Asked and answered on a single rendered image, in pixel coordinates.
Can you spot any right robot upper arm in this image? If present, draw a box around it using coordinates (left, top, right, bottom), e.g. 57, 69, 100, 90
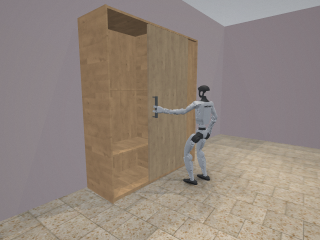
210, 101, 218, 120

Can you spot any left robot upper arm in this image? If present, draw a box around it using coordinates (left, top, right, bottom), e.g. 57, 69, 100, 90
182, 101, 201, 115

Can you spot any wardrobe door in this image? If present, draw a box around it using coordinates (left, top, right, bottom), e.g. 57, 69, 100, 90
186, 40, 195, 155
147, 24, 188, 181

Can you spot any robot right foot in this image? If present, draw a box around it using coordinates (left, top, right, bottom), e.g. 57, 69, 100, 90
197, 174, 210, 181

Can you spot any robot head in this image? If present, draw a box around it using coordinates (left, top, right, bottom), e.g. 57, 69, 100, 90
198, 85, 210, 102

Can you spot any robot right forearm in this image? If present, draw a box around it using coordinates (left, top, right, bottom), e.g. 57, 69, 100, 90
208, 119, 217, 130

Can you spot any handle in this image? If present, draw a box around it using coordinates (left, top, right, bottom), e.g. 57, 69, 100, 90
152, 96, 158, 118
193, 95, 196, 112

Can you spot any robot left hand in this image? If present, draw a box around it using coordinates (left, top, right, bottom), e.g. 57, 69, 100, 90
152, 105, 164, 114

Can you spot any robot left forearm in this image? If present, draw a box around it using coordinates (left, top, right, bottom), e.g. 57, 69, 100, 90
163, 108, 185, 115

